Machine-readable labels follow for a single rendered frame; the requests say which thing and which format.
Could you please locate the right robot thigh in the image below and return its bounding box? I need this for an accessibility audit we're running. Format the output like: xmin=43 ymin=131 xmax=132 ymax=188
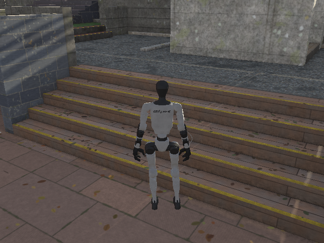
xmin=169 ymin=141 xmax=179 ymax=178

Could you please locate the left robot forearm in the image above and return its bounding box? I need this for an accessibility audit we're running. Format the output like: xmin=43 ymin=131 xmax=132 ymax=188
xmin=134 ymin=123 xmax=144 ymax=148

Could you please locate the humanoid robot head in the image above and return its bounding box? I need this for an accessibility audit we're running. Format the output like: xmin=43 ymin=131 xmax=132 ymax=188
xmin=153 ymin=80 xmax=170 ymax=105

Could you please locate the robot left hand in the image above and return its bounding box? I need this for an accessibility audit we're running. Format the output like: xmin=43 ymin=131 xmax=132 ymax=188
xmin=133 ymin=147 xmax=145 ymax=161

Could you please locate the robot right hand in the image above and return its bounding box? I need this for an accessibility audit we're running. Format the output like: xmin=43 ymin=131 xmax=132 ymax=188
xmin=179 ymin=148 xmax=191 ymax=161

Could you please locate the robot left upper arm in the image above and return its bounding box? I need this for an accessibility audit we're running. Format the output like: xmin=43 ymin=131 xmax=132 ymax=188
xmin=139 ymin=102 xmax=151 ymax=131

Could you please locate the robot right upper arm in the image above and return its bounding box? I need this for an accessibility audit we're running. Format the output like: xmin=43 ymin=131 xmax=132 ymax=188
xmin=173 ymin=102 xmax=185 ymax=131

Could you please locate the right robot forearm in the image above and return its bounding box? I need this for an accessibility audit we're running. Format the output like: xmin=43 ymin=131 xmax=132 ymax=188
xmin=180 ymin=124 xmax=190 ymax=148

